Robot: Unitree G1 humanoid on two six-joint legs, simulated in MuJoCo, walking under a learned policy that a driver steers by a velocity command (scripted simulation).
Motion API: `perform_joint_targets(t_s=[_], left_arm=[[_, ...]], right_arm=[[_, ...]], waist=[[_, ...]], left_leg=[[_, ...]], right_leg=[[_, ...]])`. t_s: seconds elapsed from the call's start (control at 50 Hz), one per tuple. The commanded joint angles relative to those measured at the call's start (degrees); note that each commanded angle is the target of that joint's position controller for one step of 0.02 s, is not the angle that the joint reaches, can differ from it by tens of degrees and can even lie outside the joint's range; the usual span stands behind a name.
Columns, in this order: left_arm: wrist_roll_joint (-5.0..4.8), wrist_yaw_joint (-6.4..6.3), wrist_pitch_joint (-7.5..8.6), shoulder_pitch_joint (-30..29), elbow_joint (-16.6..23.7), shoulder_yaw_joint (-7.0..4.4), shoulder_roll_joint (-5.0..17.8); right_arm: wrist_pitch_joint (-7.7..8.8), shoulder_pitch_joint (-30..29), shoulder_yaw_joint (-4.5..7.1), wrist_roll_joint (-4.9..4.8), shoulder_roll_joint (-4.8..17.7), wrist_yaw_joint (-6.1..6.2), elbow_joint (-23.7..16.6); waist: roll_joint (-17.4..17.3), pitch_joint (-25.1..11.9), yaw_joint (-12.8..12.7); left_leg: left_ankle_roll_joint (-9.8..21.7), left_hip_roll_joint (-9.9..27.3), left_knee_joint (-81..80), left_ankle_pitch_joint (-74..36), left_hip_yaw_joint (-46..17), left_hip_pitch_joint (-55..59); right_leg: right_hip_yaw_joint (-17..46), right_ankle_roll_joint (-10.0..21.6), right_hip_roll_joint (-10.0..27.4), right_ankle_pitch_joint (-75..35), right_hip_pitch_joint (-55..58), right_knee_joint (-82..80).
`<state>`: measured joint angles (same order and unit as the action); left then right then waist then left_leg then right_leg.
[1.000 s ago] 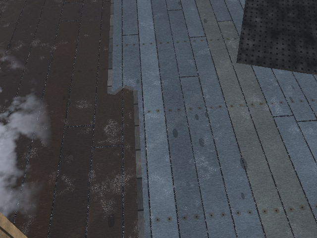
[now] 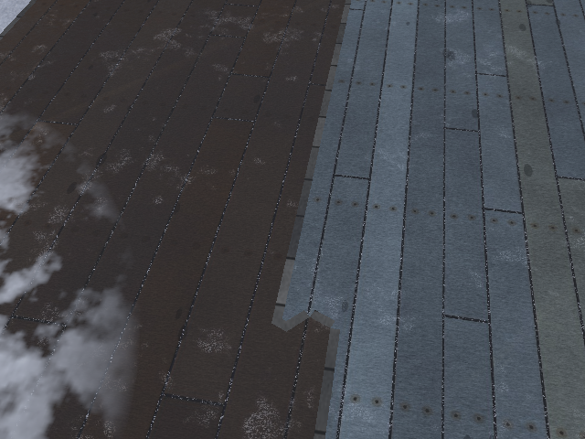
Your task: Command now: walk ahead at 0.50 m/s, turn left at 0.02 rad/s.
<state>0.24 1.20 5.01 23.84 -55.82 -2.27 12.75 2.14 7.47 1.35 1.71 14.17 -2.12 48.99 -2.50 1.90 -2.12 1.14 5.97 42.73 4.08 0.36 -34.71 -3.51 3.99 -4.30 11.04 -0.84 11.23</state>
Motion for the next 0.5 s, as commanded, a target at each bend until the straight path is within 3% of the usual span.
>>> perform_joint_targets(t_s=[0.02, 0.08, 0.12, 0.14, 0.16, 0.18, 0.2, 0.22, 0.24, 0.26, 0.28, 0.3, 0.36, 0.44, 0.5], left_arm=[[0.05, -0.16, 0.81, 1.72, 1.75, -1.59, 8.47], [0.58, -0.72, 0.33, 3.02, 0.51, -1.67, 8.71], [0.79, -1.22, 0.06, 2.50, 0.07, -1.86, 9.30], [0.73, -1.37, -0.11, 1.39, 0.13, -1.72, 9.19], [0.75, -1.30, -0.24, 0.85, 0.30, -1.40, 8.55], [0.36, -1.19, 0.01, 0.45, 2.66, -0.57, 6.00], [-1.47, -1.28, -0.21, 7.89, 3.01, 0.35, 0.80], [0.33, -1.81, -1.05, 3.01, 1.90, -1.62, 8.49], [0.17, -1.24, -0.85, -0.39, 2.87, -1.83, 7.73], [-0.01, -0.91, -0.94, -1.45, 2.74, -1.58, 6.10], [0.61, -0.61, -1.70, -1.85, 2.10, -1.73, 5.58], [1.16, -0.19, -2.52, -0.84, 1.72, -1.62, 4.58], [1.09, 0.46, -3.91, -3.16, 2.69, -1.78, 3.15], [1.38, 1.48, -4.42, -11.50, 6.20, -1.63, 2.82], [1.55, 1.90, -4.35, -16.39, 8.26, -0.92, 1.74]], right_arm=[[0.85, -7.08, -0.09, -0.34, 2.34, -0.04, -4.83], [0.96, -9.01, 0.19, -0.28, 3.48, 0.23, -6.02], [1.42, -6.42, 0.62, 0.11, 4.48, 0.55, -5.62], [1.87, -0.58, 1.15, 0.23, 5.08, 0.94, -3.84], [2.66, 8.80, 2.08, 1.04, 7.04, 1.57, -0.62], [3.24, 19.12, 3.41, 2.40, 12.16, 2.48, 0.67], [2.56, 19.39, 4.55, 1.79, 16.63, 2.47, 0.82], [1.98, 15.10, 3.73, 0.12, 11.66, 2.33, -0.26], [2.08, 9.49, 2.64, -0.09, 8.10, 2.25, -1.11], [2.42, 7.07, 2.08, -0.08, 5.64, 2.10, -1.20], [2.71, 6.63, 1.84, -0.08, 4.57, 2.34, -0.80], [3.02, 6.68, 1.67, -0.30, 3.91, 2.62, -0.31], [4.30, 8.60, 1.99, -0.95, 4.64, 2.91, 1.09], [4.69, 11.90, 1.84, -0.92, 3.65, 3.17, 3.46], [4.76, 12.85, 1.79, -0.97, 3.84, 3.21, 4.80]], waist=[[6.72, 2.47, -0.71], [7.12, 2.57, -0.84], [7.04, 1.96, 0.92], [6.36, -0.56, 3.82], [3.86, -5.75, 7.40], [-2.92, -14.01, 10.80], [-15.44, -19.61, 7.50], [-3.97, -13.49, 7.26], [-2.78, -6.29, 5.31], [-1.88, -3.10, 4.07], [-2.76, -1.39, 3.31], [-3.25, -0.85, 2.18], [-1.83, -0.24, 0.98], [-1.53, 2.04, 1.88], [-0.91, 3.50, 2.30]], left_leg=[[0.02, -2.06, -6.63, -4.13, 3.32, 3.71], [1.60, -2.73, -9.49, -0.65, 2.96, 3.81], [2.99, -4.09, -12.14, 3.86, 2.74, 8.15], [3.82, -5.93, -15.07, 4.73, 3.39, 15.67], [5.29, -5.19, -17.49, 3.57, 1.94, 28.15], [8.23, 8.49, -18.61, 7.73, -12.21, 42.58], [14.31, 21.41, -25.81, 12.76, -34.55, 53.04], [12.41, 17.93, -26.98, 18.80, -32.09, 46.23], [10.63, 15.18, -29.01, 17.08, -23.64, 38.58], [8.99, 12.72, -31.41, 12.09, -17.50, 33.21], [7.53, 10.68, -32.58, 7.63, -12.41, 30.57], [6.64, 9.34, -33.44, 4.38, -8.68, 28.46], [6.62, 8.78, -34.44, -5.38, -1.98, 27.89], [6.43, 7.84, -35.76, -5.33, 3.65, 30.02], [6.08, 7.07, -35.09, -10.31, 7.94, 30.40]], right_leg=[[5.92, 6.83, 14.05, -18.09, -3.93, -4.39], [6.75, 6.46, 16.73, -22.75, 1.46, -1.02], [7.65, 5.56, 17.64, -28.49, 2.97, 3.60], [7.12, 4.64, 16.35, -34.84, 2.17, 10.17], [5.16, 3.46, 13.24, -33.63, -2.22, 21.22], [2.53, 2.26, 9.45, -15.68, -13.04, 38.48], [0.10, 0.77, 0.49, 20.22, -30.94, 54.99], [6.10, 1.57, 4.24, 17.50, -34.62, 58.63], [6.85, 1.73, 6.36, 11.94, -34.99, 57.33], [6.61, 1.42, 7.99, 8.35, -33.18, 54.87], [6.12, 0.98, 8.91, 6.79, -31.83, 53.34], [5.80, 0.30, 9.37, 5.67, -30.21, 52.57], [4.90, -0.63, 9.52, 2.15, -31.59, 51.99], [3.57, -1.20, 10.10, -5.90, -38.16, 46.35], [1.20, -1.41, 9.06, -11.05, -36.41, 36.42]])
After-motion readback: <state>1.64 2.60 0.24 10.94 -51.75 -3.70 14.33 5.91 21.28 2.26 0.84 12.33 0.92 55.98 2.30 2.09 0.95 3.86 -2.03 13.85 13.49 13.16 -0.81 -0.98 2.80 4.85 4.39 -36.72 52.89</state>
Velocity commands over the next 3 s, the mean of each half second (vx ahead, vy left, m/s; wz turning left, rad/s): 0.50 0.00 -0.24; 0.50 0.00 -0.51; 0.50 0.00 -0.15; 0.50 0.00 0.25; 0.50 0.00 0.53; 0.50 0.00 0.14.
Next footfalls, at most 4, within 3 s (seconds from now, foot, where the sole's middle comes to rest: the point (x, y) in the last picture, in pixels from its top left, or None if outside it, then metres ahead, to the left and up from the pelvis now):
0.16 left None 0.26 0.12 -0.78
0.72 right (362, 438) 0.49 -0.08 -0.78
1.26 left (354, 297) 0.86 -0.08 -0.78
1.78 right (464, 256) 1.00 -0.39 -0.78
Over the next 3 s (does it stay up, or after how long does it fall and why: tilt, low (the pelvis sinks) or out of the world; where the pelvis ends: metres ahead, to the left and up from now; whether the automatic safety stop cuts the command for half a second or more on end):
stays up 1.54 -0.36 -0.01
